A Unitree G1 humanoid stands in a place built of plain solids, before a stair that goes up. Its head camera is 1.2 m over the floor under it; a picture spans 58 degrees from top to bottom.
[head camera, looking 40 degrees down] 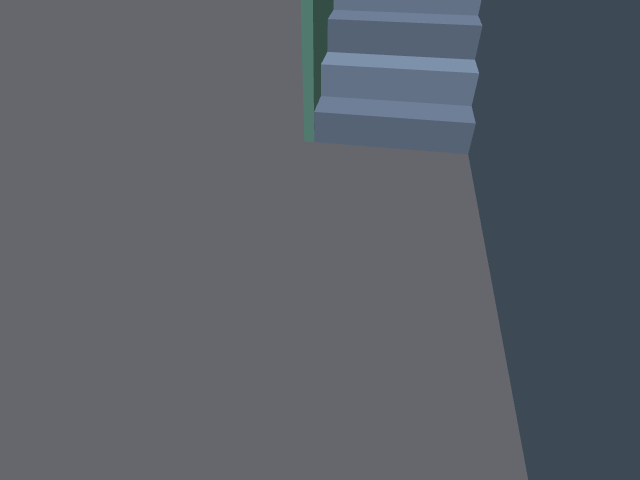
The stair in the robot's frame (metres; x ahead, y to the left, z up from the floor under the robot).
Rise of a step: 0.19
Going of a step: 0.23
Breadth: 0.88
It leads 10 degrees to the right of straight ahead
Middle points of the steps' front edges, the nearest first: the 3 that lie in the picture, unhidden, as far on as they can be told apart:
2.25 -0.40 0.19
2.48 -0.44 0.37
2.71 -0.48 0.56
